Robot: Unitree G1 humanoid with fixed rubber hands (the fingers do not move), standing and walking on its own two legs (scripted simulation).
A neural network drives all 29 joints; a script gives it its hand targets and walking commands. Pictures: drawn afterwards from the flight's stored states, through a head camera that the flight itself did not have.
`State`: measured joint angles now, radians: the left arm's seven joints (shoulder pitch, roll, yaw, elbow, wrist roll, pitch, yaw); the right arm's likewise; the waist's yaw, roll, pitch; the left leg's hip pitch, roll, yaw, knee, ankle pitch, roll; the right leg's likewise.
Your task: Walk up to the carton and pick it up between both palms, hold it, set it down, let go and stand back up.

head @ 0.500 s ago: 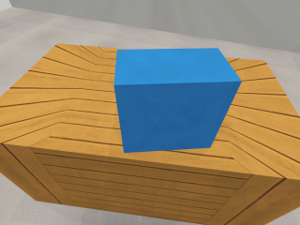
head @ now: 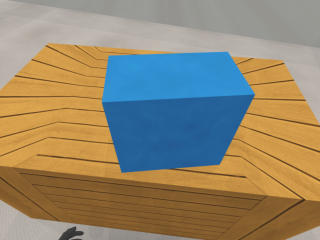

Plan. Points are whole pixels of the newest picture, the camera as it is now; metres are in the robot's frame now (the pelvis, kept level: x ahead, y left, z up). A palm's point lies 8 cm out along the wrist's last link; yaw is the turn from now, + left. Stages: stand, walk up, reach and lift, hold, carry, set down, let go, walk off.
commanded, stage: walk up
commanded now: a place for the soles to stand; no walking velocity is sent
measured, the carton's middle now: (170, 116) +0.45 -0.01 +0.06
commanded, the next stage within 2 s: reach and lift in 0.90 s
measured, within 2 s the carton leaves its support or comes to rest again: neither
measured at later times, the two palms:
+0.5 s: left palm out of the picture +0.12 +0.26 -0.09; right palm out of the picture +0.09 -0.26 -0.09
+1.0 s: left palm out of the picture +0.14 +0.27 -0.10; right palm out of the picture +0.10 -0.27 -0.10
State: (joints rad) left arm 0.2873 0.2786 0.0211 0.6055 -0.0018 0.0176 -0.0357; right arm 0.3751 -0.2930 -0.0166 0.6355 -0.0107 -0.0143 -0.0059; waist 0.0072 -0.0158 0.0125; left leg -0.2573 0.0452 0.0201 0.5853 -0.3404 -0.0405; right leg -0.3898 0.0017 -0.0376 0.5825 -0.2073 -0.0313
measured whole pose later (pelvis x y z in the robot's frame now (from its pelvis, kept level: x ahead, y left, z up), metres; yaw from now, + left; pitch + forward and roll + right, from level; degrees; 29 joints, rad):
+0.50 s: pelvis +0.00 +0.01 +0.00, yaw -2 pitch -1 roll +1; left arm 0.27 0.29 0.01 0.60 0.00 0.04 -0.04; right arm 0.33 -0.30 -0.01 0.60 -0.01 0.00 -0.01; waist 0.02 -0.02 0.04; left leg -0.23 0.05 0.05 0.61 -0.37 -0.03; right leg -0.38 0.01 -0.01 0.61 -0.22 -0.02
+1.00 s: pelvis +0.01 +0.01 -0.01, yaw -1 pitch -1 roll +0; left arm 0.21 0.28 0.04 0.59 0.01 0.19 0.02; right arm 0.23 -0.28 -0.11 0.77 -0.06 -0.13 0.04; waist -0.02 0.01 0.08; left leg -0.24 0.06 0.04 0.67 -0.41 -0.03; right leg -0.37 0.01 -0.02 0.65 -0.25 -0.02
